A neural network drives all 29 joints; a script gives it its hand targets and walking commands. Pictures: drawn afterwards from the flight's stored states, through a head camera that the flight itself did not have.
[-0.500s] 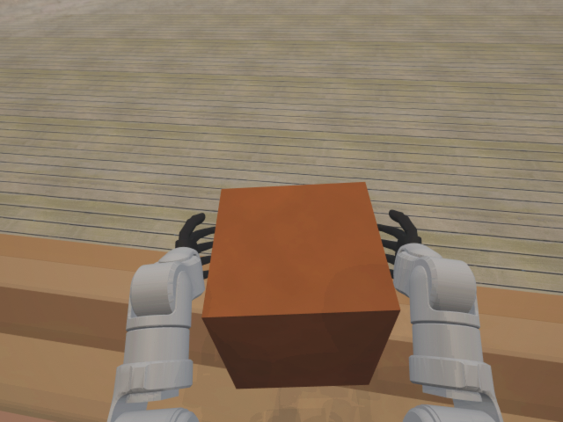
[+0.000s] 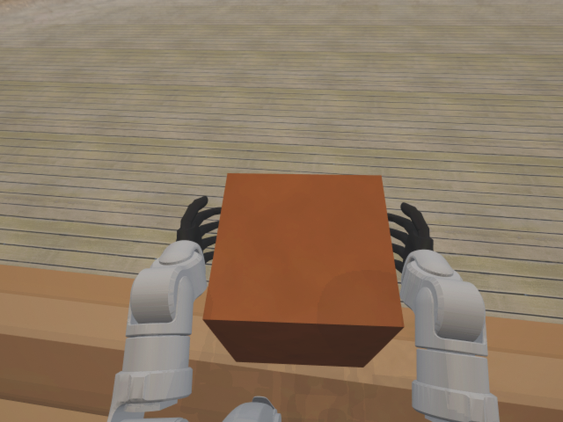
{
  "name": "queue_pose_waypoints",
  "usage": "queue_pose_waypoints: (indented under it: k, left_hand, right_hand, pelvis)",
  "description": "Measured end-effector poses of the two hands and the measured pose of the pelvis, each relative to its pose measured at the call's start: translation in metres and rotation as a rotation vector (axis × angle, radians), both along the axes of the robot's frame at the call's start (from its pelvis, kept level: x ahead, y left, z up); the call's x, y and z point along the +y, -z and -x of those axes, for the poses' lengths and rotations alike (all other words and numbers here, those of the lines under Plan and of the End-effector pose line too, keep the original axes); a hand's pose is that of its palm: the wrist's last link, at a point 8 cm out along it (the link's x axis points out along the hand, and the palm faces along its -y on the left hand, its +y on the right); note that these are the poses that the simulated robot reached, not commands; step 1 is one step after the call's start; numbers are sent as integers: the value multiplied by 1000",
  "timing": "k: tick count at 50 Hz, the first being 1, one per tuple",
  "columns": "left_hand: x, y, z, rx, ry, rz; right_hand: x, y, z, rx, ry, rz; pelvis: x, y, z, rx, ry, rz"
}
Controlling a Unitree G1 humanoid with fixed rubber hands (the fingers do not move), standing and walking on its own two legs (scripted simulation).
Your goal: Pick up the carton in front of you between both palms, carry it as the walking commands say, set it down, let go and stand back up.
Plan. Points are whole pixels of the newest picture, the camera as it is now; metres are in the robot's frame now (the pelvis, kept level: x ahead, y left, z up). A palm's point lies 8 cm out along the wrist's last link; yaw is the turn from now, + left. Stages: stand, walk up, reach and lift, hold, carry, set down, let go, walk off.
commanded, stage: carry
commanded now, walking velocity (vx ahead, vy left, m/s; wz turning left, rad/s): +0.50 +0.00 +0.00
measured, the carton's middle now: (301, 278) +0.33 +0.03 +0.04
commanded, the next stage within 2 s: none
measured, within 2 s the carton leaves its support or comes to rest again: neither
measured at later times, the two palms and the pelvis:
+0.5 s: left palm (248, 212) +0.59 +0.18 -0.10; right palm (377, 216) +0.60 -0.12 -0.09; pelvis +0.25 +0.03 -0.19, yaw +4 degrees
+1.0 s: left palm (252, 189) +0.92 +0.26 -0.32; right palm (337, 192) +0.94 -0.04 -0.33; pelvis +0.60 +0.06 -0.40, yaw +4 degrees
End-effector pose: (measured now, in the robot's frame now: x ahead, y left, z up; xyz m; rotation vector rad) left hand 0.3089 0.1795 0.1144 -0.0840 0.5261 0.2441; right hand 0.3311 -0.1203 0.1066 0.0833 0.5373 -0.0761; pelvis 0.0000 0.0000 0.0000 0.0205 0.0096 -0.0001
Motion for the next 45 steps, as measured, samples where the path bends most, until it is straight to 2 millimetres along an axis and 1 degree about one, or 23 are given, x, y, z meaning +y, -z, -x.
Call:
queue_pose_waypoints:
  k: [2, 4, 6, 8, 9, 11, 14, 16, 18, 20, 22, 25, 28, 30, 31, 33, 35, 37, 41, 43, 45]
  left_hand:
    - [0, 3, -28, -39, 31, -8]
    - [-4, 11, -58, -70, 68, -7]
    - [-16, 23, -93, -105, 130, -15]
    - [-32, 40, -126, -113, 175, -36]
    - [-38, 51, -141, -99, 181, -53]
    - [-46, 80, -163, -39, 180, -69]
    - [-50, 127, -186, 70, 197, -22]
    - [-49, 152, -202, 122, 202, 29]
    - [-41, 172, -218, 167, 176, 41]
    - [-30, 186, -235, 196, 146, 45]
    - [-17, 198, -253, 209, 107, 61]
    - [3, 214, -286, 196, 51, 95]
    - [16, 234, -323, 153, 21, 116]
    - [21, 248, -350, 123, 8, 109]
    - [24, 255, -363, 107, -4, 97]
    - [35, 271, -386, 64, -50, 79]
    - [49, 292, -404, 54, -96, 60]
    - [63, 314, -423, 72, -125, 59]
    - [82, 358, -464, 152, -140, 44]
    - [86, 379, -491, 176, -131, 50]
    - [87, 399, -523, 184, -106, 55]
  right_hand:
    - [0, 3, -22, -40, 3, 25]
    - [-5, 10, -42, -72, 22, 61]
    - [-16, 20, -59, -101, 74, 75]
    - [-34, 40, -75, -113, 138, 68]
    - [-41, 53, -82, -109, 157, 55]
    - [-49, 81, -96, -67, 189, 49]
    - [-50, 125, -118, 41, 205, 13]
    - [-47, 147, -137, 97, 203, -4]
    - [-40, 164, -160, 142, 189, -8]
    - [-30, 177, -186, 173, 167, -8]
    - [-18, 185, -215, 188, 134, 6]
    - [2, 192, -265, 179, 73, 53]
    - [18, 202, -315, 135, 22, 86]
    - [23, 213, -348, 103, 4, 89]
    - [26, 221, -366, 85, -9, 86]
    - [38, 240, -405, 37, -61, 82]
    - [54, 261, -437, 22, -104, 76]
    - [69, 285, -464, 40, -129, 65]
    - [88, 342, -509, 117, -148, 60]
    - [91, 368, -528, 145, -135, 46]
    - [90, 392, -548, 155, -104, 45]
  pelvis:
    - [2, 23, -24, -23, -6, 15]
    - [4, 50, -51, -53, -25, 26]
    - [9, 86, -78, -69, -29, 48]
    - [18, 120, -97, -54, -33, 60]
    - [24, 135, -103, -46, -33, 75]
    - [32, 155, -113, -56, -17, 49]
    - [40, 173, -134, -77, -2, 32]
    - [43, 181, -149, -82, -3, 28]
    - [43, 185, -166, -78, -3, 29]
    - [42, 186, -188, -58, -27, 44]
    - [39, 187, -211, -35, -55, 51]
    - [31, 194, -249, -8, -75, 69]
    - [24, 210, -293, -2, -83, 68]
    - [21, 226, -328, -10, -85, 61]
    - [20, 238, -346, -19, -89, 60]
    - [17, 269, -382, -21, -91, 52]
    - [16, 289, -409, -16, -87, 75]
    - [15, 306, -432, -10, -91, 67]
    - [21, 332, -476, -9, -104, 93]
    - [28, 347, -502, -1, -89, 78]
    - [35, 363, -529, 2, -82, 38]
